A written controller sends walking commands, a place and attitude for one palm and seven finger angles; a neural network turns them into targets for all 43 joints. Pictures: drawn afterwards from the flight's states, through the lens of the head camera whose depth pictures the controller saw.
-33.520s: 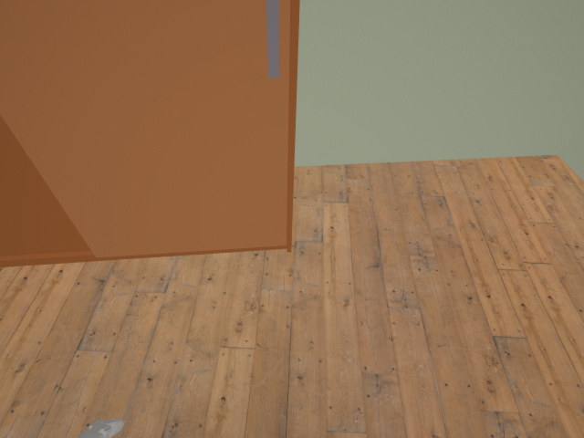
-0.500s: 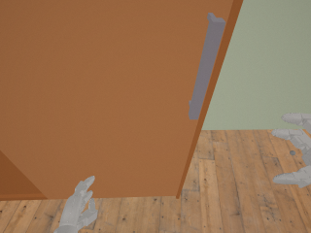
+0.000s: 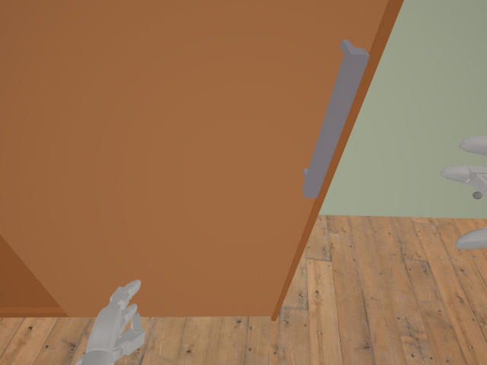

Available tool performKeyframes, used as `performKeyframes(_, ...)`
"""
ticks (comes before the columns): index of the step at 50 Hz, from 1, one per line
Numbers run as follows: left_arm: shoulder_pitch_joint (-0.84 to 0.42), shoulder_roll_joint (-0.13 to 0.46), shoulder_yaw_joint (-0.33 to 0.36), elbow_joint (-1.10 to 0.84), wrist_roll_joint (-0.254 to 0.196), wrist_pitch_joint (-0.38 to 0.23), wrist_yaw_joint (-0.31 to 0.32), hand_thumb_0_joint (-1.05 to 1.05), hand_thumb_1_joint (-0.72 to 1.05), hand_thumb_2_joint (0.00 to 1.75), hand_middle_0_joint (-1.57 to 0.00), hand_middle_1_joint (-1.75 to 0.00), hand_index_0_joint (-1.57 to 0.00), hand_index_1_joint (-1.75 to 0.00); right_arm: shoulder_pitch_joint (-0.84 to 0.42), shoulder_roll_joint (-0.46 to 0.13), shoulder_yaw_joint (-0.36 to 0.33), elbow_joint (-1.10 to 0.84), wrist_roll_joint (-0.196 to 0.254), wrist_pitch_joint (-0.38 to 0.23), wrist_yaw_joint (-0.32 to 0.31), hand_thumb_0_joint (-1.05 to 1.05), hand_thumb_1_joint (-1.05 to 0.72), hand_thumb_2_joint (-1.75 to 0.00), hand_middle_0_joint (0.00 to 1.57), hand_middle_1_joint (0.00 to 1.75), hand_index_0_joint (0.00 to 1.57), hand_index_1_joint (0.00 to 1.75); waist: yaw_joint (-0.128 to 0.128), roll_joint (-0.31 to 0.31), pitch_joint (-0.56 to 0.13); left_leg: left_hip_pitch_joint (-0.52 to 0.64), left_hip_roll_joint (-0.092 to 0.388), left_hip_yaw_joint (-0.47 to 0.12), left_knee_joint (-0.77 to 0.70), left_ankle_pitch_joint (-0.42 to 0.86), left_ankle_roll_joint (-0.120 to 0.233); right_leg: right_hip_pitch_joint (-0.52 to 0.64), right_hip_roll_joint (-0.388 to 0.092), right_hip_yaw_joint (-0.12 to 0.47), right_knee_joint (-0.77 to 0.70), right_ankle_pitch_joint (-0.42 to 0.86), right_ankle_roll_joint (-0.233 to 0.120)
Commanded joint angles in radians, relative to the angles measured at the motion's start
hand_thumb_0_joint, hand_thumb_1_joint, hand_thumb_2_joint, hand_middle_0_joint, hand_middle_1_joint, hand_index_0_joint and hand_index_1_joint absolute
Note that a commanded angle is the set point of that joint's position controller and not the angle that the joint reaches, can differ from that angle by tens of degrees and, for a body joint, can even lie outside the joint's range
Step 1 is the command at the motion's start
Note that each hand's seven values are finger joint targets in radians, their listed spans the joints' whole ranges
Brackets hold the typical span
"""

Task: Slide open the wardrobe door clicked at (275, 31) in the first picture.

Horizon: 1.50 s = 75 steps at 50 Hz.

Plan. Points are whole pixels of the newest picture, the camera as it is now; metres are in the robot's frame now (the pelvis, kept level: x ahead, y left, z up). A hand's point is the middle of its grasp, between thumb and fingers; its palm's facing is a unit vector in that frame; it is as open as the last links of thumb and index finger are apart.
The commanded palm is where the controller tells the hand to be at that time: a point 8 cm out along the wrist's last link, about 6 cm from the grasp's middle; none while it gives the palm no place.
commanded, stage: raise the hand with hooked fingers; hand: right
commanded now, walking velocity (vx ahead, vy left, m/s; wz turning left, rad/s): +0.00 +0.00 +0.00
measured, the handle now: (325, 128) +0.46 -0.13 +0.20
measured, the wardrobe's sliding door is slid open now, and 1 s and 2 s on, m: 0.00 0.00 0.00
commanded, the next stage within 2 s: move the hooked fingers beside the handle in 0.34 s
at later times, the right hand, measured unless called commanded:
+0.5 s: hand (468, 205) +0.27 -0.27 +0.21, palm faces +0.08 +0.99 -0.11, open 14.0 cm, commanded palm +0.24 -0.31 +0.23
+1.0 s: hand (426, 180) +0.33 -0.24 +0.21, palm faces +0.05 +1.00 -0.08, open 14.0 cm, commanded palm +0.29 -0.28 +0.22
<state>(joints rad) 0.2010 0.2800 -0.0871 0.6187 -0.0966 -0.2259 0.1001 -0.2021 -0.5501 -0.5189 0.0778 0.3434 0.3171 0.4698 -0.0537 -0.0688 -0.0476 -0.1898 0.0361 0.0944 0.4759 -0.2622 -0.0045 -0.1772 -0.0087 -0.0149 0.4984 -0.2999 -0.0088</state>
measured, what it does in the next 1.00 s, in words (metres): stands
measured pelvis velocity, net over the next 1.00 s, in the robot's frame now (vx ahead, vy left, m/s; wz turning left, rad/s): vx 0.00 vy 0.00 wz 0.01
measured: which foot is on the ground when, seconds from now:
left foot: down 0.00-1.00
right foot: down 0.00-1.00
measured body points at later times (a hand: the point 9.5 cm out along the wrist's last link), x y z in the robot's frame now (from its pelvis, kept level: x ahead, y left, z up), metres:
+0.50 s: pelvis +0.00 +0.01 +0.00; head -0.03 +0.04 +0.45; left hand +0.20 +0.23 -0.07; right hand +0.26 -0.33 +0.22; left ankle +0.00 +0.12 -0.74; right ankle -0.02 -0.11 -0.74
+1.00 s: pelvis +0.00 +0.00 +0.00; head -0.02 +0.03 +0.45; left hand +0.18 +0.23 -0.08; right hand +0.32 -0.30 +0.21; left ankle +0.00 +0.12 -0.74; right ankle -0.02 -0.11 -0.74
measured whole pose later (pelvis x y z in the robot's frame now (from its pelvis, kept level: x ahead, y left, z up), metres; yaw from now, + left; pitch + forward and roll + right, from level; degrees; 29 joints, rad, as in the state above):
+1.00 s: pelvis +0.00 +0.00 +0.00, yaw +0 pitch -1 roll +0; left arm 0.21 0.27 -0.09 0.62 -0.10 -0.20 0.12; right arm -0.32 -0.47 -0.41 0.17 0.28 0.31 0.36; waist -0.03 -0.06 -0.04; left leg -0.21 0.04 0.09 0.50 -0.27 0.00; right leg -0.19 -0.01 -0.02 0.50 -0.30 0.00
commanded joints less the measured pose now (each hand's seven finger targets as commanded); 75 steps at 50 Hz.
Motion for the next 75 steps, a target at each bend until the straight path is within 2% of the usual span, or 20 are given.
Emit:
performKeyframes(1, -0.148, 0.106, 0.055, -0.183, -0.002, -0.057, 0.004, 0.00, 0.90, 0.90, -0.20, -0.30, -0.20, -0.30, -0.243, -0.286, -0.115, -0.201, 0.028, -0.050, -0.014, 0.00, 0.50, -0.30, 0.30, 1.20, 0.30, 1.20, -0.012, 0.025, -0.179, 0.032, -0.014, -0.021, -0.046, 0.276, 0.018, 0.056, 0.010, 0.048, -0.044, 0.283, -0.019)
performKeyframes(8, -0.150, 0.093, 0.048, -0.178, -0.002, -0.070, 0.023, 0.00, 0.90, 0.90, -0.20, -0.30, -0.20, -0.30, -0.315, -0.288, -0.102, -0.266, 0.010, -0.094, -0.045, 0.00, 0.50, -0.30, 0.30, 1.20, 0.30, 1.20, -0.002, -0.069, -0.180, 0.023, -0.013, -0.028, -0.053, 0.223, 0.020, 0.077, 0.013, 0.043, -0.052, 0.244, -0.019)
performKeyframes(10, -0.147, 0.096, 0.051, -0.170, 0.000, -0.071, 0.025, 0.00, 0.90, 0.90, -0.20, -0.30, -0.20, -0.30, -0.295, -0.291, -0.109, -0.246, 0.011, -0.092, -0.044, 0.00, 0.50, -0.30, 0.30, 1.20, 0.30, 1.20, -0.002, -0.018, -0.175, 0.036, -0.011, -0.033, -0.057, 0.244, 0.017, 0.068, 0.009, 0.042, -0.046, 0.252, -0.024)
performKeyframes(12, -0.147, 0.094, 0.048, -0.169, -0.003, -0.073, 0.028, 0.00, 0.90, 0.90, -0.20, -0.30, -0.20, -0.30, -0.306, -0.277, -0.088, -0.238, 0.006, -0.085, -0.038, 0.00, 0.50, -0.30, 0.30, 1.20, 0.30, 1.20, 0.001, -0.057, -0.162, 0.020, -0.012, -0.030, -0.055, 0.235, 0.019, 0.074, 0.012, 0.043, -0.052, 0.246, -0.022)
performKeyframes(19, -0.144, 0.103, 0.049, -0.164, -0.004, -0.067, 0.022, 0.00, 0.90, 0.90, -0.20, -0.30, -0.20, -0.30, -0.252, -0.274, -0.081, -0.153, 0.019, -0.061, -0.025, 0.00, 0.50, -0.30, 0.30, 1.20, 0.30, 1.20, -0.001, 0.034, -0.125, 0.015, -0.011, -0.038, -0.072, 0.194, 0.013, 0.034, 0.007, 0.050, -0.047, 0.205, -0.023)
performKeyframes(22, -0.152, 0.100, 0.048, -0.174, -0.005, -0.069, 0.022, 0.00, 0.90, 0.90, -0.20, -0.30, -0.20, -0.30, -0.293, -0.278, -0.082, -0.192, 0.014, -0.068, -0.025, 0.00, 0.50, -0.30, 0.30, 1.20, 0.30, 1.20, 0.003, -0.019, -0.156, 0.006, -0.011, -0.031, -0.057, 0.197, 0.014, 0.057, 0.012, 0.048, -0.047, 0.211, -0.023)
performKeyframes(34, -0.133, 0.101, 0.050, -0.154, -0.004, -0.061, 0.027, 0.00, 0.90, 0.90, -0.20, -0.30, -0.20, -0.30, -0.409, -0.246, -0.019, -0.133, -0.015, -0.081, -0.062, 0.00, 0.50, -0.30, 0.30, 1.20, 0.30, 1.20, 0.016, -0.003, -0.141, -0.006, -0.010, -0.027, -0.058, 0.188, 0.021, 0.056, 0.004, 0.057, -0.054, 0.214, -0.019)
performKeyframes(37, -0.142, 0.091, 0.048, -0.169, -0.003, -0.063, 0.029, 0.00, 0.90, 0.90, -0.20, -0.30, -0.20, -0.30, -0.468, -0.205, 0.023, -0.205, -0.023, -0.094, -0.074, 0.00, 0.50, -0.30, 0.30, 1.20, 0.30, 1.20, 0.022, -0.065, -0.192, -0.002, -0.008, -0.025, -0.040, 0.214, 0.025, 0.099, 0.007, 0.056, -0.053, 0.244, -0.016)
performKeyframes(39, -0.132, 0.094, 0.049, -0.162, 0.002, -0.059, 0.025, 0.00, 0.90, 0.90, -0.20, -0.30, -0.20, -0.30, -0.400, -0.222, -0.011, -0.164, -0.017, -0.094, -0.087, 0.00, 0.50, -0.30, 0.30, 1.20, 0.30, 1.20, 0.008, 0.016, -0.186, 0.018, -0.011, -0.022, -0.046, 0.226, 0.025, 0.075, 0.002, 0.062, -0.053, 0.253, -0.016)
performKeyframes(41, -0.131, 0.099, 0.051, -0.157, 0.000, -0.051, 0.025, 0.00, 0.90, 0.90, -0.20, -0.30, -0.20, -0.30, -0.401, -0.214, -0.013, -0.110, -0.018, -0.082, -0.089, 0.00, 0.50, -0.30, 0.30, 1.20, 0.30, 1.20, 0.013, 0.045, -0.175, 0.010, -0.009, -0.023, -0.042, 0.234, 0.018, 0.057, 0.002, 0.052, -0.055, 0.246, -0.020)
performKeyframes(43, -0.132, 0.099, 0.051, -0.161, -0.004, -0.045, 0.025, 0.00, 0.90, 0.90, -0.20, -0.30, -0.20, -0.30, -0.453, -0.205, 0.010, -0.100, -0.030, -0.071, -0.100, 0.00, 0.50, -0.30, 0.30, 1.20, 0.30, 1.20, 0.019, -0.004, -0.155, -0.012, -0.008, -0.021, -0.039, 0.211, 0.021, 0.055, 0.004, 0.054, -0.060, 0.233, -0.014)
performKeyframes(47, -0.131, 0.094, 0.053, -0.172, -0.001, -0.035, 0.022, 0.00, 0.90, 0.90, -0.20, -0.30, -0.20, -0.30, -0.476, -0.193, 0.026, -0.132, -0.042, -0.069, -0.118, 0.00, 0.50, -0.30, 0.30, 1.20, 0.30, 1.20, 0.016, -0.017, -0.216, 0.014, -0.007, -0.025, -0.030, 0.255, 0.025, 0.084, 0.003, 0.050, -0.052, 0.281, -0.016)
performKeyframes(51, -0.122, 0.093, 0.054, -0.163, 0.000, -0.026, 0.026, 0.00, 0.90, 0.90, -0.20, -0.30, -0.20, -0.30, -0.534, -0.158, 0.064, -0.113, -0.044, -0.079, -0.130, 0.00, 0.50, -0.30, 0.30, 1.20, 0.30, 1.20, 0.031, -0.001, -0.201, 0.000, -0.010, -0.026, -0.035, 0.247, 0.024, 0.088, 0.000, 0.050, -0.054, 0.268, -0.017)
performKeyframes(52, -0.116, 0.098, 0.056, -0.158, 0.000, -0.025, 0.027, 0.00, 0.90, 0.90, -0.20, -0.30, -0.20, -0.30, -0.538, -0.182, 0.041, -0.099, -0.045, -0.081, -0.135, 0.00, 0.50, -0.30, 0.30, 1.20, 0.30, 1.20, 0.029, 0.009, -0.209, 0.007, -0.009, -0.025, -0.034, 0.253, 0.024, 0.088, -0.001, 0.052, -0.056, 0.275, -0.016)
performKeyframes(55, -0.118, 0.095, 0.056, -0.162, 0.001, -0.018, 0.024, 0.00, 0.90, 0.90, -0.20, -0.30, -0.20, -0.30, -0.555, -0.159, 0.068, -0.118, -0.056, -0.082, -0.143, 0.00, 0.50, -0.30, 0.30, 1.20, 0.30, 1.20, 0.027, -0.023, -0.225, 0.021, -0.005, -0.026, -0.027, 0.286, 0.029, 0.099, -0.003, 0.049, -0.055, 0.318, -0.013)
performKeyframes(57, -0.117, 0.091, 0.057, -0.161, 0.001, -0.014, 0.023, 0.00, 0.90, 0.90, -0.20, -0.30, -0.20, -0.30, -0.540, -0.130, 0.085, -0.105, -0.056, -0.077, -0.152, 0.00, 0.50, -0.30, 0.30, 1.20, 0.30, 1.20, 0.028, 0.002, -0.227, 0.017, -0.007, -0.023, -0.023, 0.296, 0.027, 0.101, -0.004, 0.050, -0.053, 0.329, -0.012)
performKeyframes(59, -0.108, 0.097, 0.062, -0.156, 0.004, -0.009, 0.020, 0.00, 0.90, 0.90, -0.20, -0.30, -0.20, -0.30, -0.520, -0.166, 0.045, -0.088, -0.054, -0.075, -0.163, 0.00, 0.50, -0.30, 0.30, 1.20, 0.30, 1.20, 0.019, 0.058, -0.228, 0.038, -0.009, -0.022, -0.026, 0.313, 0.026, 0.086, -0.007, 0.051, -0.051, 0.337, -0.014)
performKeyframes(62, -0.122, 0.094, 0.061, -0.167, 0.002, 0.002, 0.018, 0.00, 0.90, 0.90, -0.20, -0.30, -0.20, -0.30, -0.517, -0.158, 0.048, -0.097, -0.059, -0.065, -0.167, 0.00, 0.50, -0.30, 0.30, 1.20, 0.30, 1.20, 0.016, 0.008, -0.236, 0.042, -0.003, -0.029, -0.019, 0.345, 0.026, 0.086, -0.001, 0.037, -0.047, 0.357, -0.015)
performKeyframes(64, -0.108, 0.096, 0.064, -0.156, -0.001, 0.011, 0.019, 0.00, 0.90, 0.90, -0.20, -0.30, -0.20, -0.30, -0.556, -0.138, 0.084, -0.073, -0.066, -0.062, -0.172, 0.00, 0.50, -0.30, 0.30, 1.20, 0.30, 1.20, 0.034, 0.038, -0.213, 0.026, -0.008, -0.027, -0.027, 0.329, 0.024, 0.086, -0.006, 0.036, -0.048, 0.343, -0.016)
performKeyframes(75, -0.092, 0.103, 0.068, -0.143, 0.001, 0.029, 0.029, 0.00, 0.90, 0.90, -0.20, -0.30, -0.20, -0.30, -0.669, -0.150, 0.094, 0.027, -0.073, -0.092, -0.178, 0.00, 0.50, -0.30, 0.30, 1.20, 0.30, 1.20, 0.048, 0.030, -0.237, 0.034, -0.001, -0.040, -0.032, 0.334, 0.025, 0.084, 0.000, 0.032, -0.045, 0.321, -0.024)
